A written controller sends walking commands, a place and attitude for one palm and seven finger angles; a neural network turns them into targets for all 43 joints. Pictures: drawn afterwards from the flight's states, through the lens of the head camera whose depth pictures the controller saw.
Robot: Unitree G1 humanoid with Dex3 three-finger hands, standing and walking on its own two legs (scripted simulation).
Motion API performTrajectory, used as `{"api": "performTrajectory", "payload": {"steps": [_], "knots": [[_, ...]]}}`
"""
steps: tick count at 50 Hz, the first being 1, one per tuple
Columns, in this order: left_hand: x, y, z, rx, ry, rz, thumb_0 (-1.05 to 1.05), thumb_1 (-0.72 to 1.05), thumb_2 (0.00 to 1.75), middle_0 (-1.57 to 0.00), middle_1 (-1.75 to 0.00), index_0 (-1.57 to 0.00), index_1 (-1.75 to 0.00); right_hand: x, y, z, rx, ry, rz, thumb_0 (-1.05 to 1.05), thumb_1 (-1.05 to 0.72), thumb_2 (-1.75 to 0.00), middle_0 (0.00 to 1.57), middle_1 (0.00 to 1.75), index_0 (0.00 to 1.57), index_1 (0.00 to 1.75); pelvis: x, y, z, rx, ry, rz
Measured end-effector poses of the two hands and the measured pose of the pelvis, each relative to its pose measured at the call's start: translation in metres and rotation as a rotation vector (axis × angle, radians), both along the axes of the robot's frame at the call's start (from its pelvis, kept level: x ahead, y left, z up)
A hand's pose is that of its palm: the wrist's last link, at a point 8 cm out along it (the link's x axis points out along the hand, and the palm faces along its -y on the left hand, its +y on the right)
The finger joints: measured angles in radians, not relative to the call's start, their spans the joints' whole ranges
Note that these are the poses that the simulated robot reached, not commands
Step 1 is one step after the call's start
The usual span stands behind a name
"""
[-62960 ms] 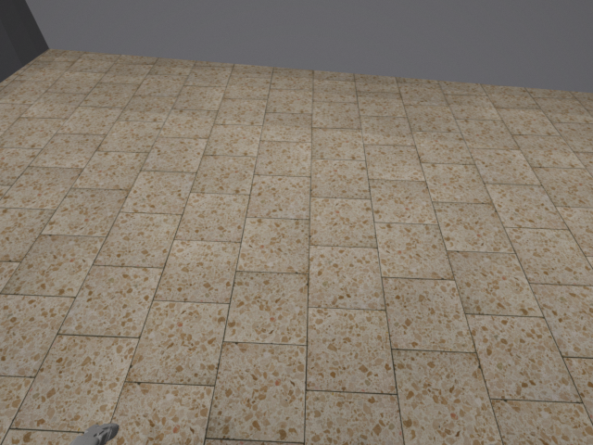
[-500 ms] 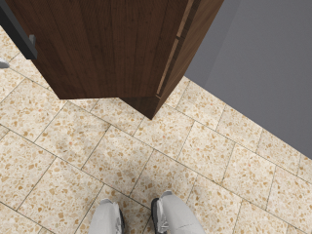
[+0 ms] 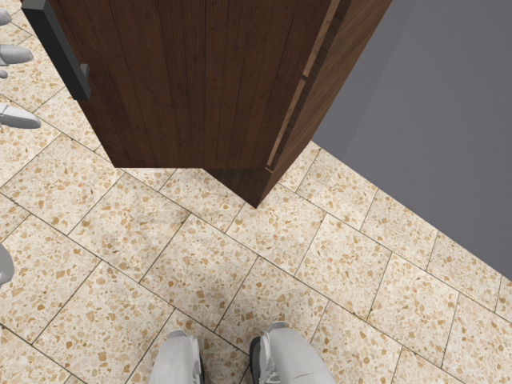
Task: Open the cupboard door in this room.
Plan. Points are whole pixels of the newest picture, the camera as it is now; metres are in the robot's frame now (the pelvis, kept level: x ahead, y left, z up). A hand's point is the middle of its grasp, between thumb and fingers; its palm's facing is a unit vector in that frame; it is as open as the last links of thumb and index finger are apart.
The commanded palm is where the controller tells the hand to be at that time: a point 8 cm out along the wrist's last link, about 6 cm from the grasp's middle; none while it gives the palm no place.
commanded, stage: move the hooked fingers beside the handle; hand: left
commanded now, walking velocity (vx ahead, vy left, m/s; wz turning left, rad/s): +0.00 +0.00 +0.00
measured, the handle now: (64, 44) +0.59 +0.23 +0.08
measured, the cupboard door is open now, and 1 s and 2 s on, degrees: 41 40 40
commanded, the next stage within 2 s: slide the fingers in behind the handle in 0.22 s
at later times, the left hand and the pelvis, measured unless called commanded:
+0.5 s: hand (17, 66) +0.54 +0.27 +0.08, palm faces -0.02 -1.00 +0.00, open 14.0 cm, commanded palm +0.53 +0.30 +0.08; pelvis -0.01 +0.00 -0.01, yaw -1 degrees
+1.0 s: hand (50, 71) +0.54 +0.24 +0.08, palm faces -0.03 -1.00 -0.01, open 14.2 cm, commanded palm +0.53 +0.26 +0.08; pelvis +0.01 +0.00 +0.00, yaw +1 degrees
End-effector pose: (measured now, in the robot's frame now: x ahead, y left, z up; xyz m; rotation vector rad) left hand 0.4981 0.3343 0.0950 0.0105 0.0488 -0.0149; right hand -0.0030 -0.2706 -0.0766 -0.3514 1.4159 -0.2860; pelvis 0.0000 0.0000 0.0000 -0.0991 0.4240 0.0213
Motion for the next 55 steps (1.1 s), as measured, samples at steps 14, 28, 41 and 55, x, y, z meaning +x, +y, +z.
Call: {"api": "performTrajectory", "payload": {"steps": [14, 28, 41, 55], "knots": [[0.016, -0.006, -0.007, 0.001, 0.000, 0.009, -0.01, -0.50, 0.30, -0.30, -1.20, -0.30, -1.20, -0.034, 0.011, -0.008, 0.014, 0.052, -0.055, 0.00, -0.90, -0.90, 0.20, 0.30, 0.20, 0.30, -0.008, 0.001, -0.009, -0.005, 0.030, -0.016], [0.025, -0.011, -0.012, -0.011, 0.014, -0.002, -0.01, -0.50, 0.30, -0.30, -1.20, -0.30, -1.20, -0.050, 0.016, -0.002, 0.013, 0.119, -0.072, 0.00, -0.90, -0.90, 0.20, 0.30, 0.20, 0.30, -0.005, 0.003, -0.008, -0.009, 0.046, -0.011], [0.021, -0.018, -0.012, -0.006, 0.009, 0.039, -0.01, -0.50, 0.30, -0.30, -1.20, -0.25, -1.21, -0.027, 0.012, -0.001, 0.028, 0.101, -0.034, 0.00, -0.90, -0.90, 0.20, 0.30, 0.20, 0.30, 0.004, 0.002, -0.001, -0.007, 0.032, 0.008], [0.024, -0.058, -0.015, -0.024, 0.003, 0.011, -0.01, -0.50, 0.30, -0.30, -1.20, -0.27, -1.21, -0.002, 0.005, -0.006, 0.048, 0.020, -0.023, 0.00, -0.90, -0.90, 0.20, 0.30, 0.20, 0.30, 0.009, -0.004, 0.001, 0.006, 0.013, 0.004]]}}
